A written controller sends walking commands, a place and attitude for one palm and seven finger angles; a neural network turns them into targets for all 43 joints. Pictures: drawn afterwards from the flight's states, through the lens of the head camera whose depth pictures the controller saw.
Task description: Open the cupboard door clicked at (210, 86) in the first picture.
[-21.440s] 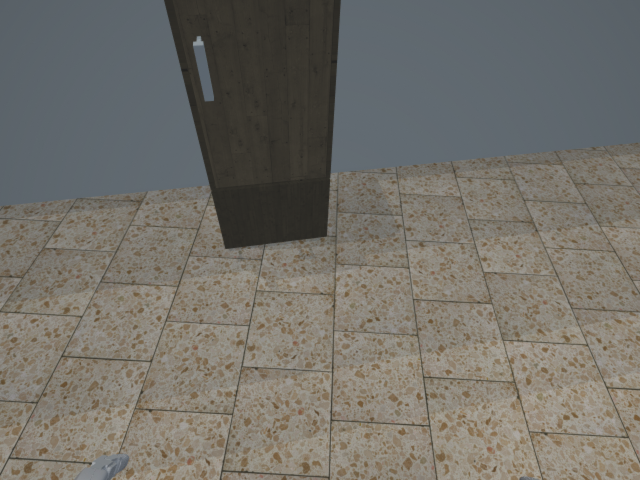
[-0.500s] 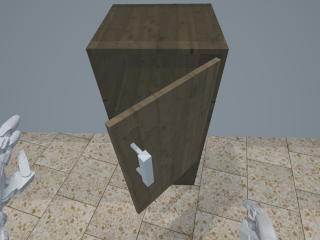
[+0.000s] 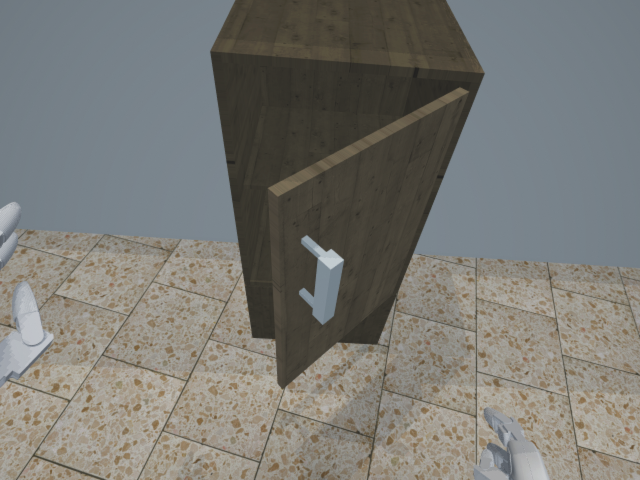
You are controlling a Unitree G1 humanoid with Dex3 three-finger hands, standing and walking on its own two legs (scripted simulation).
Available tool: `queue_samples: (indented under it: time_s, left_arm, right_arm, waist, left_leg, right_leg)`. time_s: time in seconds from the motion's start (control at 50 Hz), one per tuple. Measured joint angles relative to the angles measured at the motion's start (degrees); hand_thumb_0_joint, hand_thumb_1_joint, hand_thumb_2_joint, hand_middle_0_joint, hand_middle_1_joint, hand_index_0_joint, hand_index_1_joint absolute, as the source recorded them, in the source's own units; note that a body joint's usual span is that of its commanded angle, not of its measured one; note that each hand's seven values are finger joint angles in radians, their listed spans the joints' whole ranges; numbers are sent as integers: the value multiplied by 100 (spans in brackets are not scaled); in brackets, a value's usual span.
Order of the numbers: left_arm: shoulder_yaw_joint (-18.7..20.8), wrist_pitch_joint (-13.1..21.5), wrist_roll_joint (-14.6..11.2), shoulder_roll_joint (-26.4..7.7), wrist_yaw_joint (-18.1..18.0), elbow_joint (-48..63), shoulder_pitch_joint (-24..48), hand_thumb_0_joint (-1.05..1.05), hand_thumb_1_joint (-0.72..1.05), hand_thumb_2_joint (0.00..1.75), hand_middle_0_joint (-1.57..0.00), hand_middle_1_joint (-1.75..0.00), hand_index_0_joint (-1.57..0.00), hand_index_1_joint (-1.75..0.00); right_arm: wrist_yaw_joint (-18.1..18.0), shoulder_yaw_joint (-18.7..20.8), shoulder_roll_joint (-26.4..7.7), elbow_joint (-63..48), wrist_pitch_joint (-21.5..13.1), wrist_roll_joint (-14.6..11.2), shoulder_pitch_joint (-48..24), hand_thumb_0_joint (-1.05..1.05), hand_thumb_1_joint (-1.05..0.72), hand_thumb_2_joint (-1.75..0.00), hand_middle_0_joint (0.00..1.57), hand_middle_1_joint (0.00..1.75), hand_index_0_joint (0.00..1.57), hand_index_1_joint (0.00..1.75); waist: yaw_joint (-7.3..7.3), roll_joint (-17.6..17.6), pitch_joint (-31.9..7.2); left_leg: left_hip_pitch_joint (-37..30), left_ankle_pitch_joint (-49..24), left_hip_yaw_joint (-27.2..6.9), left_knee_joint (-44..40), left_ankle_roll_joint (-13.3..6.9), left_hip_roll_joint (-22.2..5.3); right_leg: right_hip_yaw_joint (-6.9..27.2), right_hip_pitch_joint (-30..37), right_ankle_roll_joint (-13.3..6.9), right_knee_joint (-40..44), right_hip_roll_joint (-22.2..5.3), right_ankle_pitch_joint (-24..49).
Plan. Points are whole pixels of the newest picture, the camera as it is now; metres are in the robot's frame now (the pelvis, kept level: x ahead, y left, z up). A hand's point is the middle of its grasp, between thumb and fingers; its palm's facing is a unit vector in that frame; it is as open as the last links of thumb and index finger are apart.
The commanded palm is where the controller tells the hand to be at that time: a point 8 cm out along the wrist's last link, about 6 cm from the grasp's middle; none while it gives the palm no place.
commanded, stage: step back with the hand held close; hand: left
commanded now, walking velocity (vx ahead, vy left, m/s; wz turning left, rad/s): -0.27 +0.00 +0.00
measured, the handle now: (316, 280) +0.38 +0.03 +0.01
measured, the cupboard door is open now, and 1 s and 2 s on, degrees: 44 44 44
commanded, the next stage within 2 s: stop stepping back and stand still in 0.34 s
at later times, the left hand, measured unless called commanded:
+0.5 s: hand out of the picture +0.07 +0.20 +0.19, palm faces +0.20 -0.76 -0.62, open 7.4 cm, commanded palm +0.00 +0.27 +0.19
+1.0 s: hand out of the picture -0.04 +0.25 +0.20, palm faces +0.47 -0.74 -0.48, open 7.5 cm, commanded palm -0.10 +0.29 +0.19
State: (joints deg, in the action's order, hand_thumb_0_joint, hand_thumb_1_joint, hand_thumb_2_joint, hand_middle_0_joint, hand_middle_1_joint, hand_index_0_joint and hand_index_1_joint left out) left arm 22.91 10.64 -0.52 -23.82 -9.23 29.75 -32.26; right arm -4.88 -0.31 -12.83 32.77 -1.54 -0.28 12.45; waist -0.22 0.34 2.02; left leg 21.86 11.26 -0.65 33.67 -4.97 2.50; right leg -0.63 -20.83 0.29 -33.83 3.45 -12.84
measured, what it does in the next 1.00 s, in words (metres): walks backwards: right foot, then left foot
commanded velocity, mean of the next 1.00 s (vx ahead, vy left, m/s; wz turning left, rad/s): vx -0.01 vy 0.01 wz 0.00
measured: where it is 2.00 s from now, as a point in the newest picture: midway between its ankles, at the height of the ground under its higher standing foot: outside the picture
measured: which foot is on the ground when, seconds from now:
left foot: down 0.00-0.46, up 0.48-0.72, down 0.74-1.00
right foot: up 0.00-0.40, down 0.42-1.00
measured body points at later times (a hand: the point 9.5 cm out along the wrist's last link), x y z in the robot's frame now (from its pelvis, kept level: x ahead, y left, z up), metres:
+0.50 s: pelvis -0.15 -0.03 -0.01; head -0.09 -0.01 +0.44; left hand +0.05 +0.24 +0.22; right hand +0.05 -0.25 -0.09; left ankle +0.04 +0.06 -0.71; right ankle -0.23 -0.10 -0.73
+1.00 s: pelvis -0.24 -0.01 +0.00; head -0.25 +0.00 +0.45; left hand -0.07 +0.29 +0.23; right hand -0.06 -0.23 -0.06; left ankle -0.21 +0.11 -0.73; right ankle -0.25 -0.10 -0.72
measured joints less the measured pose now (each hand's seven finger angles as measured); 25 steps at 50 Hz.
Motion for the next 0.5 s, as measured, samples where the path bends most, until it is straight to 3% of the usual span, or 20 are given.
queue_samples:
  time_s: [0.06,0.1,0.18,0.28,0.34,0.4,0.44,0.46,0.5]
  left_arm:
    - [107,28,82,-66,14,94,141,2,88,90,-22,-30,-22,-30]
    - [251,120,78,-105,-12,171,162,2,88,90,-22,-30,-22,-30]
    - [423,214,-79,-72,-85,237,82,2,88,90,-21,-30,-21,-30]
    - [64,71,-216,-30,63,217,377,2,89,90,-21,-30,-21,-30]
    - [48,-15,-317,-342,220,499,379,2,89,90,-21,-30,-21,-30]
    - [374,-19,-478,-817,310,901,107,2,89,90,-21,-30,-21,-30]
    - [603,43,-575,-1001,357,1067,-106,2,88,90,-22,-30,-21,-30]
    - [652,91,-602,-1028,380,1109,-222,2,88,90,-22,-30,-21,-30]
    - [769,185,-616,-1111,369,1165,-546,2,88,90,-22,-31,-22,-30]
  right_arm:
    - [14,15,133,70,-123,93,162,2,-91,-90,20,30,20,30]
    - [57,-16,230,153,-209,127,213,2,-91,-90,20,30,20,30]
    - [157,-120,411,282,-360,167,27,2,-90,-90,20,30,20,30]
    - [281,-145,414,299,-535,201,-599,2,-90,-90,20,30,21,30]
    - [359,-137,413,189,-526,200,-940,1,-90,-90,20,30,21,30]
    - [416,-142,392,-4,-444,206,-1113,1,-90,-90,20,30,21,30]
    - [439,-122,289,-89,-347,182,-1163,1,-91,-90,20,30,20,30]
    - [435,-97,232,-67,-263,142,-1129,1,-91,-90,20,30,20,30]
    - [426,-53,220,94,-98,33,-851,1,-91,-90,20,30,20,30]
  waist:
    - [9,26,-114]
    - [47,22,-278]
    - [163,-112,-493]
    - [181,-115,-154]
    - [114,-211,143]
    - [46,-318,306]
    - [-2,-136,412]
    - [-58,38,449]
    - [-30,-15,268]
  left_leg:
    - [40,-216,-166,-263,-37,34]
    - [130,-369,-235,-464,-32,6]
    - [338,-772,-125,-1009,31,-91]
    - [571,-1419,15,-1611,92,-213]
    - [698,-1767,113,-1795,133,-216]
    - [869,-2050,212,-1836,203,-197]
    - [1004,-2142,153,-1666,273,-291]
    - [1108,-1694,43,-1344,349,-368]
    - [1565,-177,-138,211,571,-205]
  right_leg:
    - [200,92,38,-1183,121,-440]
    - [256,367,41,-1442,158,-751]
    - [291,978,10,-878,48,-1314]
    - [303,1211,21,-162,67,-1350]
    - [278,1081,22,-106,117,-1376]
    - [137,969,-52,82,147,-1389]
    - [-40,1004,-295,277,269,-1227]
    - [-152,1066,-411,324,381,-1152]
    - [-190,1127,-506,402,320,-1034]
